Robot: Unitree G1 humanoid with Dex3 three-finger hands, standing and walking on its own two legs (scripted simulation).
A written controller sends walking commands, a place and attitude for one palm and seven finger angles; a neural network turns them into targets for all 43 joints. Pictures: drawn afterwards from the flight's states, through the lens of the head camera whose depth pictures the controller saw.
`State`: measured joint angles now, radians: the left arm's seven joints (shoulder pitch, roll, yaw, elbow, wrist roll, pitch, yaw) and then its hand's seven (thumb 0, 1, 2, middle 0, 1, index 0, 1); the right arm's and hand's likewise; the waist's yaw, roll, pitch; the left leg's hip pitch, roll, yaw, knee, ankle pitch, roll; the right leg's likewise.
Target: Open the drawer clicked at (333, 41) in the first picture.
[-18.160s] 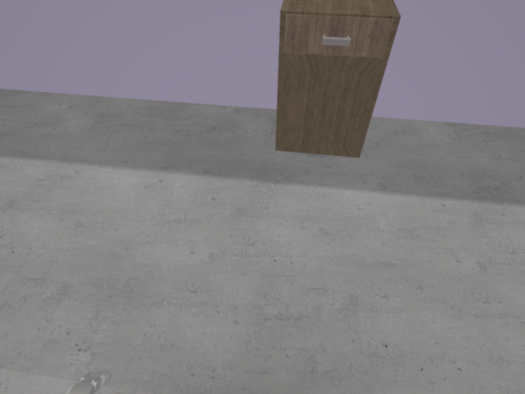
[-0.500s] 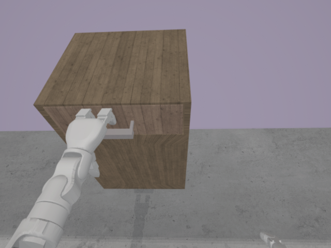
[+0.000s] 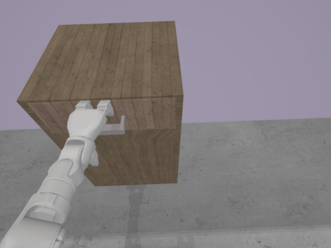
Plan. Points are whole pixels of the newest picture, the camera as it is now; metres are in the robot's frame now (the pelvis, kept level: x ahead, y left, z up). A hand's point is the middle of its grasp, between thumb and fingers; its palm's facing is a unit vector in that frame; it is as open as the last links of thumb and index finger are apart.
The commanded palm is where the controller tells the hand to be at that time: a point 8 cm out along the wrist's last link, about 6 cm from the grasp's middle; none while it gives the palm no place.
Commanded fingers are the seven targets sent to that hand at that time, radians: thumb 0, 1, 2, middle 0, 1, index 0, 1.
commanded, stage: move the hooked fingers above the handle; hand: left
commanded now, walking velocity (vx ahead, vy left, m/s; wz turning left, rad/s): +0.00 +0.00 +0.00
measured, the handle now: (106, 124) +0.49 +0.22 -0.07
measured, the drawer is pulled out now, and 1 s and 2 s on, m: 0.00 0.00 0.00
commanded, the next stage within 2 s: none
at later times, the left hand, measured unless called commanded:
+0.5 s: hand (101, 124) +0.44 +0.21 +0.00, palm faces +0.01 -0.03 -1.00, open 13.8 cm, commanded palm +0.41 +0.22 +0.05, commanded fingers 0.00 -0.50 0.30 -0.30 -1.20 -0.30 -1.20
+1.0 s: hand (101, 124) +0.45 +0.21 +0.00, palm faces +0.04 +0.02 -1.00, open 13.8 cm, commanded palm +0.42 +0.22 +0.05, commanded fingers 0.00 -0.50 0.30 -0.30 -1.20 -0.30 -1.20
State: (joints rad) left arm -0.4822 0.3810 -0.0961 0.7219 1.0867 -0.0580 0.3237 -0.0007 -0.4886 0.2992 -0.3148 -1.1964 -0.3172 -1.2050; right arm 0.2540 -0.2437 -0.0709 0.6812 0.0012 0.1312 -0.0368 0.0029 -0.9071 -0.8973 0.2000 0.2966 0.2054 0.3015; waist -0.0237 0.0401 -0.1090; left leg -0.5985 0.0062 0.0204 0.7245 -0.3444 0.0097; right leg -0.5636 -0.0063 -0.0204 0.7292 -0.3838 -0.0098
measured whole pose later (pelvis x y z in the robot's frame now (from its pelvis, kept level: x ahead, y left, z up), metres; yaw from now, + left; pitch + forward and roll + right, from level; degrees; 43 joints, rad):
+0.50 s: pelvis -0.01 +0.00 -0.01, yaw -2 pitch +18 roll -1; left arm -0.62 0.41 0.02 0.94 1.13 -0.07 0.43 0.00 -0.49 0.30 -0.35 -1.22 -0.32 -1.20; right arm 0.34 -0.24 -0.08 0.71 -0.02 0.14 -0.02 0.00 -0.91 -0.90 0.20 0.30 0.21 0.30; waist -0.09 0.05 -0.16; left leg -0.77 0.03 0.04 0.83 -0.38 0.02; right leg -0.74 0.02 0.01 0.82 -0.39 0.00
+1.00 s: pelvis -0.01 +0.01 -0.01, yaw -2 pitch +18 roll -1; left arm -0.68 0.36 -0.04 0.99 1.14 0.03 0.48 0.00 -0.49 0.30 -0.37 -1.25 -0.32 -1.21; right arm 0.27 -0.24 -0.06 0.68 -0.02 0.14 -0.01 0.00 -0.91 -0.90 0.20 0.30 0.21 0.30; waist -0.08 0.05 -0.15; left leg -0.76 0.02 0.05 0.83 -0.37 0.03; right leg -0.73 0.01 0.01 0.81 -0.39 0.01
